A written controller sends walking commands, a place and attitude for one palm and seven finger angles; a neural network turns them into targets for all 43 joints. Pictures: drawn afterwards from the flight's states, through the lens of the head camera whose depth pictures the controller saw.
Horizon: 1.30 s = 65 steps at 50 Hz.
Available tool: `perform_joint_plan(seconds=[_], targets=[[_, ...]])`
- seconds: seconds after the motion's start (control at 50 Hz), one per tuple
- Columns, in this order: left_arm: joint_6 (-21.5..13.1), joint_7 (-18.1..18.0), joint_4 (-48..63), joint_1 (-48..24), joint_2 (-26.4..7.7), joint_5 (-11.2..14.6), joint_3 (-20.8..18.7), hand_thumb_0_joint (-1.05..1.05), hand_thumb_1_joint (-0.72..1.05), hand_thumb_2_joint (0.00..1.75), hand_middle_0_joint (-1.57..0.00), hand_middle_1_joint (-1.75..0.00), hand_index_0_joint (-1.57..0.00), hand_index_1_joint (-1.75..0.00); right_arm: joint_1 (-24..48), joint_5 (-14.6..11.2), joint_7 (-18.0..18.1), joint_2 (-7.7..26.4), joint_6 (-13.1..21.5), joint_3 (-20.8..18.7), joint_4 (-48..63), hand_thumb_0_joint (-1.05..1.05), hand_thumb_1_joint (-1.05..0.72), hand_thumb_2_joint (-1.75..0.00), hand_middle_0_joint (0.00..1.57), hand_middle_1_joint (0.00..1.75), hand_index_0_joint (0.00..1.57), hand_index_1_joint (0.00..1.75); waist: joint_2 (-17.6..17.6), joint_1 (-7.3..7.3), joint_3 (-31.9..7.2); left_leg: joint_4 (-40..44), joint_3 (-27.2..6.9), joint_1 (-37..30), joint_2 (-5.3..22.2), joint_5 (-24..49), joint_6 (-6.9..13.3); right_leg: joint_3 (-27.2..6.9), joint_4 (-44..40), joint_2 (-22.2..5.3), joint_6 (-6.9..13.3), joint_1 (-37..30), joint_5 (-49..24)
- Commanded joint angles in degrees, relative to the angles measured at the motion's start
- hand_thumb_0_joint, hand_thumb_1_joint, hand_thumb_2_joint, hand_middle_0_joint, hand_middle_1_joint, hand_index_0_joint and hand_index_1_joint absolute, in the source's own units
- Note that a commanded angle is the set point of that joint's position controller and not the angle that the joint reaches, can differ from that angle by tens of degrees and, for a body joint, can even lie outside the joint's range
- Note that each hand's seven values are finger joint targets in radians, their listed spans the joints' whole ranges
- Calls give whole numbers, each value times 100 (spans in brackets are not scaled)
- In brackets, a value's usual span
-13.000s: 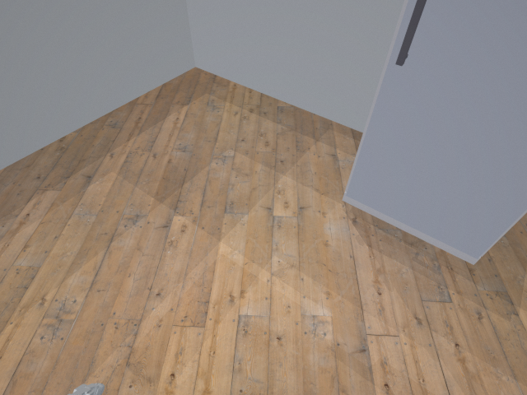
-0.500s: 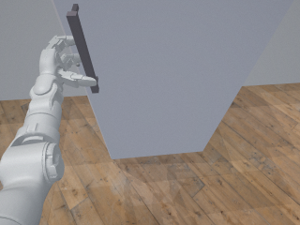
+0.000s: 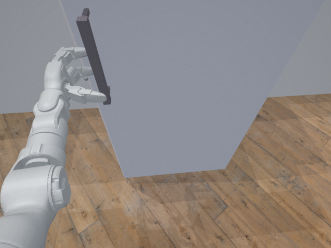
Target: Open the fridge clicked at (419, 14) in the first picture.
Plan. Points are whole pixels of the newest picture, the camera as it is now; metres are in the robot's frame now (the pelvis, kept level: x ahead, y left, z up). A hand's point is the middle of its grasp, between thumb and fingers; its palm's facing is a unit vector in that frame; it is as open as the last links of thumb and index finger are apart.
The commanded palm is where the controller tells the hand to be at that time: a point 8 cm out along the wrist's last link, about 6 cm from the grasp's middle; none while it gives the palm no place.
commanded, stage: slide the fingers in behind the handle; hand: left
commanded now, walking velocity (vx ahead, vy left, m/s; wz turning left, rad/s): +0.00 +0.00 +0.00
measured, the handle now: (98, 63) +0.54 +0.16 +0.15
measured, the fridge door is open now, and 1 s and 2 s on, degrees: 0 0 0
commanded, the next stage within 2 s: grip the handle and tug to test in 1.50 s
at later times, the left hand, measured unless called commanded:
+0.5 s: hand (96, 78) +0.47 +0.15 +0.16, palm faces +0.06 -1.00 +0.02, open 14.0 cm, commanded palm +0.45 +0.20 +0.16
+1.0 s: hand (106, 75) +0.49 +0.13 +0.16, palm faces +0.05 -1.00 +0.01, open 14.0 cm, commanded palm +0.45 +0.18 +0.16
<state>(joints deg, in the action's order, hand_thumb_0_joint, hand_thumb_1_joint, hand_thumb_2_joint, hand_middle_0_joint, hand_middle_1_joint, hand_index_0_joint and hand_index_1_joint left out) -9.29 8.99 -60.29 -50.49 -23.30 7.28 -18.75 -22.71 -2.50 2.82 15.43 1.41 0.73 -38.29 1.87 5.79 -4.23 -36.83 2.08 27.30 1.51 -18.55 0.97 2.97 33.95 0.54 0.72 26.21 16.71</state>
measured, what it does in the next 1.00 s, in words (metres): stands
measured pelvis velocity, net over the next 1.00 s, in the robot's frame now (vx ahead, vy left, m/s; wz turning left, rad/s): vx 0.00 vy -0.01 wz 0.00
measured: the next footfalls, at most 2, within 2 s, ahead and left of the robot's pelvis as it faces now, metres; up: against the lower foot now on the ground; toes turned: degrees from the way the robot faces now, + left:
none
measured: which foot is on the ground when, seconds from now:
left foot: down 0.00-1.00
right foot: down 0.00-1.00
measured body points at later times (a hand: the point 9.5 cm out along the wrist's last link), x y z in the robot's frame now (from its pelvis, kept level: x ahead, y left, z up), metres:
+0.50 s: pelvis +0.00 +0.00 +0.00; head +0.04 -0.01 +0.45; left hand +0.47 +0.21 +0.16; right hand +0.05 -0.26 -0.12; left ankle -0.01 +0.11 -0.73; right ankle +0.00 -0.11 -0.73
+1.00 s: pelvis +0.00 -0.01 +0.00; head +0.05 -0.01 +0.45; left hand +0.48 +0.18 +0.16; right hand +0.03 -0.27 -0.12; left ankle -0.01 +0.11 -0.73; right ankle +0.00 -0.11 -0.73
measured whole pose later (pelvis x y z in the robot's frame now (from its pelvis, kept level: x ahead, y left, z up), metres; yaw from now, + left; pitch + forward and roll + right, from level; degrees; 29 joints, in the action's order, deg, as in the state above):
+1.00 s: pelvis +0.00 -0.01 +0.00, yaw +0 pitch +9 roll -1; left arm -10.9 2.8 -61.4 -53.4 -18.6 6.2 -16.1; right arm -22.6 -1.9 2.0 14.9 3.0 0.4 -39.6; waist 1.9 6.2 -4.0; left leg -36.6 2.1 27.7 1.6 -18.1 0.5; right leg 2.9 34.6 0.7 1.2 27.1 16.8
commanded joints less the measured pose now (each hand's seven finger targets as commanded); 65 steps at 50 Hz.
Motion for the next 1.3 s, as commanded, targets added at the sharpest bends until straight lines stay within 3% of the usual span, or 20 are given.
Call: perform_joint_plan(seconds=[0.0,0.02,0.16,0.18,0.26,0.3,0.34,0.4,0.5,0.52,0.58,0.62,0.72,0.88,0.96,1.0,1.08,1.16,1.22,1.28], targets=[[-450,-101,1639,-3143,-1021,103,85,0,-50,30,-30,-120,-30,-120,-277,23,80,862,230,-295,495,0,-90,-90,20,30,20,30,171,47,-2076,322,-367,-1493,-77,1721,83,-102,-298,120,61,-529,-1684],[-440,-110,1641,-3219,-824,136,225,0,-50,30,-30,-120,-30,-120,-222,18,77,836,253,-280,481,0,-90,-90,20,30,20,30,253,95,-1995,320,-358,-1527,-77,1714,75,-94,-307,118,58,-457,-1681],[-363,-276,1131,-3237,-1066,-16,52,0,-50,30,-30,-120,-30,-120,-220,39,67,851,291,-242,415,0,-90,-90,20,30,20,30,-70,55,-1744,357,-335,-1097,-122,1431,95,-114,-301,79,46,-556,-1598],[-411,-300,1192,-3230,-1153,-34,-14,0,-50,30,-30,-120,-30,-120,-243,58,74,874,281,-256,423,0,-90,-90,20,30,20,30,-70,46,-1889,321,-335,-1160,-121,1552,100,-116,-269,70,55,-632,-1677],[-518,-294,1528,-3119,-878,-8,129,0,-50,30,-30,-120,-30,-120,-180,49,22,803,306,-269,497,0,-90,-90,20,30,20,30,211,-32,-2267,254,-319,-1495,-110,2047,55,-113,-173,95,70,-684,-2040],[-463,-282,1434,-2774,-740,49,154,0,-50,30,-30,-120,-30,-120,-175,38,-2,803,295,-279,504,0,-90,-90,20,30,20,30,5,-59,-2167,239,-297,-1451,-95,2145,67,-93,-188,114,59,-716,-2151],[-356,-281,1402,-2662,-905,78,11,0,-50,30,-30,-120,-30,-120,-176,29,6,834,254,-289,526,0,-90,-90,20,30,20,30,-269,-95,-2044,306,-272,-1209,-104,1967,86,-98,-220,113,49,-886,-2148],[-246,-343,1442,-2830,-878,22,74,0,-50,30,-30,-120,-30,-120,-118,16,23,809,217,-269,554,0,-90,-90,20,30,20,30,-124,-60,-1760,360,-218,-1041,-134,1674,110,-120,-299,85,36,-839,-1989],[-414,-440,1631,-3142,-884,-8,76,0,-50,30,-30,-120,-30,-120,-156,44,53,782,250,-282,481,0,-90,-90,20,30,20,30,-2,-15,-2060,326,-273,-1299,-128,1694,101,-149,-289,90,52,-800,-1909],[-429,-420,1629,-3253,-739,7,228,0,-50,30,-30,-120,-30,-120,-146,40,48,768,266,-269,464,0,-90,-90,20,30,20,30,108,46,-2004,330,-260,-1317,-131,1639,97,-160,-314,93,44,-726,-1872],[-406,-424,1168,-3167,-958,-17,56,0,-50,30,-30,-120,-30,-120,-239,55,70,831,264,-268,386,0,-90,-90,20,30,20,30,-320,60,-1788,378,-273,-1001,-144,1370,121,-144,-354,79,33,-819,-1701],[-419,-409,1260,-3222,-718,-31,232,0,-50,30,-30,-120,-30,-120,-185,45,51,793,293,-269,421,0,-90,-90,20,30,20,30,39,44,-1926,363,-273,-1185,-148,1440,101,-148,-326,81,47,-670,-1694],[-460,-476,1137,-3469,-612,-7,316,0,-50,30,-30,-120,-30,-120,-247,54,37,802,334,-273,356,0,-90,-90,20,30,20,30,-58,137,-1862,366,-303,-1154,-135,1315,93,-144,-343,90,28,-543,-1551],[-591,-643,1145,-3269,-829,-131,78,0,-50,30,-30,-120,-30,-120,-346,108,-11,800,339,-299,378,0,-90,-90,20,30,20,30,-128,3,-2158,296,-244,-1074,-153,1595,103,-160,-240,93,37,-839,-1874],[-538,-592,1311,-3237,-587,-75,233,0,-50,30,-30,-120,-30,-120,-306,81,-37,781,325,-321,396,0,-90,-90,20,30,20,30,43,10,-2160,301,-236,-1221,-132,1708,72,-135,-234,117,48,-764,-1963],[-474,-620,1282,-3126,-656,-21,133,0,-50,30,-30,-120,-30,-120,-323,75,-33,796,308,-314,395,0,-90,-90,20,30,20,30,-197,6,-2118,311,-225,-1164,-130,1757,103,-137,-266,126,31,-853,-2062],[-431,-627,1615,-2957,-506,-65,282,0,-50,30,-30,-120,-30,-120,-268,74,-38,771,273,-327,443,0,-90,-90,20,30,20,30,81,-44,-2170,295,-211,-1308,-131,1991,93,-120,-236,119,65,-898,-2190],[-336,-647,1698,-2874,-233,4,427,0,-50,30,-30,-120,-30,-120,-206,54,-51,741,272,-341,426,0,-90,-90,20,30,20,30,-129,-12,-2009,306,-217,-1369,-110,1984,90,-101,-287,139,45,-799,-2182],[-287,-663,1666,-3056,-258,-11,453,0,-50,30,-30,-120,-30,-120,-186,62,-35,752,265,-323,403,0,-90,-90,20,30,20,30,-108,36,-1932,340,-216,-1326,-127,1829,99,-109,-314,119,37,-770,-2089],[-292,-665,1495,-2993,-536,-27,216,0,-50,30,-30,-120,-30,-120,-207,73,-8,776,247,-309,389,0,-90,-90,20,30,20,30,-239,-10,-1895,342,-206,-1178,-154,1760,117,-127,-321,96,45,-908,-2099]])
